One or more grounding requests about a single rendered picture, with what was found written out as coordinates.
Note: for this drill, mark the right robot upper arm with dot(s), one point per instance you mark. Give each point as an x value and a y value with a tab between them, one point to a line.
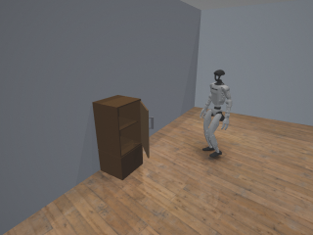
210	96

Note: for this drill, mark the robot right hand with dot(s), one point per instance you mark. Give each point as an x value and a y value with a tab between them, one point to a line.
203	112

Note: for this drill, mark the handle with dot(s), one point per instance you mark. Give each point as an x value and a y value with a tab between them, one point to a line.
152	123

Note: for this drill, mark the right robot foot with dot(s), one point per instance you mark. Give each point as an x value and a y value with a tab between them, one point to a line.
208	149

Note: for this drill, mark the robot right thigh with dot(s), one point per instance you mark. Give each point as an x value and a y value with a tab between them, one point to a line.
207	120

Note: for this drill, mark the cupboard door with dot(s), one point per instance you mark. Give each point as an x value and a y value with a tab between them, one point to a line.
145	135

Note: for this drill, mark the robot right forearm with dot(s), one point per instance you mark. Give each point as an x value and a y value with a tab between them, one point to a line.
207	103

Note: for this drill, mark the left robot upper arm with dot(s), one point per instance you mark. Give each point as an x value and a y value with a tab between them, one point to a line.
226	91

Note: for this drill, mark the robot left hand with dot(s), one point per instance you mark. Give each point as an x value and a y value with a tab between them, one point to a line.
225	121

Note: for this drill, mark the robot left forearm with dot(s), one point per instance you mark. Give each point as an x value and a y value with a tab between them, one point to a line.
228	109

